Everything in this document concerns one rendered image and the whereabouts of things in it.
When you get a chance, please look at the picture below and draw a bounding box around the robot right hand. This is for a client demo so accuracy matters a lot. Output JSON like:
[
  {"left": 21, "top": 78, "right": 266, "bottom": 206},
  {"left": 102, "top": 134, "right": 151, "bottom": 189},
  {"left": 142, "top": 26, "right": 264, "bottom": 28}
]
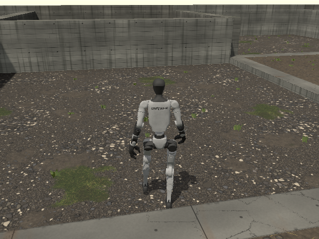
[{"left": 174, "top": 135, "right": 186, "bottom": 144}]

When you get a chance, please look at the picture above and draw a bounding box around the robot right upper arm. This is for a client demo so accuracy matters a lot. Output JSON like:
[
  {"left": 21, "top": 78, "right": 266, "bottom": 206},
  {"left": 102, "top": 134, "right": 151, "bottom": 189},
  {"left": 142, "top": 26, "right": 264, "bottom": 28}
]
[{"left": 169, "top": 100, "right": 182, "bottom": 126}]

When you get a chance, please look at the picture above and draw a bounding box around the robot right forearm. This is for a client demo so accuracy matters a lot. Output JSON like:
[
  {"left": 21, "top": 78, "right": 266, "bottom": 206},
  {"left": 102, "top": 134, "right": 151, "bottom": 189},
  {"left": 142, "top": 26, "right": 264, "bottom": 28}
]
[{"left": 177, "top": 119, "right": 185, "bottom": 137}]

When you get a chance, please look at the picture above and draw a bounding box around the robot left hand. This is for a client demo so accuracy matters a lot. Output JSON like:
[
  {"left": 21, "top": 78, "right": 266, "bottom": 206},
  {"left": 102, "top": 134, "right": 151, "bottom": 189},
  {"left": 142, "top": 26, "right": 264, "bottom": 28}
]
[{"left": 129, "top": 145, "right": 140, "bottom": 159}]

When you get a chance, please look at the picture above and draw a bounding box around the left robot foot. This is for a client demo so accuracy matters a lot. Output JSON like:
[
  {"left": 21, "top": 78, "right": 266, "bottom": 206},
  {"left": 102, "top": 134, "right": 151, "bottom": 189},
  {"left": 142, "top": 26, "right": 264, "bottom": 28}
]
[{"left": 142, "top": 182, "right": 149, "bottom": 192}]

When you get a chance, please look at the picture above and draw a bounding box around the robot left forearm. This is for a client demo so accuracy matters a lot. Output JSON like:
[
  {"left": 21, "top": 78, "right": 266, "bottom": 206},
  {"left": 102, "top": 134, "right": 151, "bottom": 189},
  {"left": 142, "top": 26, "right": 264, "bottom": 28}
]
[{"left": 130, "top": 121, "right": 141, "bottom": 146}]

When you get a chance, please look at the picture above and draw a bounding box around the robot left upper arm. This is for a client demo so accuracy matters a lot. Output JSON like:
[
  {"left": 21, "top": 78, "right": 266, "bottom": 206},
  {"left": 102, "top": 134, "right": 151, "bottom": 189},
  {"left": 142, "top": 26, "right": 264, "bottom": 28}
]
[{"left": 136, "top": 100, "right": 149, "bottom": 128}]

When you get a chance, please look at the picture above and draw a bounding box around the robot foot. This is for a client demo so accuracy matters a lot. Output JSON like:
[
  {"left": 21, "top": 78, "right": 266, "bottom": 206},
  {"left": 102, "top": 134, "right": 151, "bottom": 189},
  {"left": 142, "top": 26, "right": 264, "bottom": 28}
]
[
  {"left": 142, "top": 182, "right": 149, "bottom": 192},
  {"left": 165, "top": 196, "right": 172, "bottom": 209}
]

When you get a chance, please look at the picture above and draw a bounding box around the right robot foot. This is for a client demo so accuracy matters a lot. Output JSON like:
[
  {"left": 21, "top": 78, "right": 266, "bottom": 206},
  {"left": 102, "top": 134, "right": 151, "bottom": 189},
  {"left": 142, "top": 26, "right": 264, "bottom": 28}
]
[{"left": 165, "top": 196, "right": 172, "bottom": 209}]

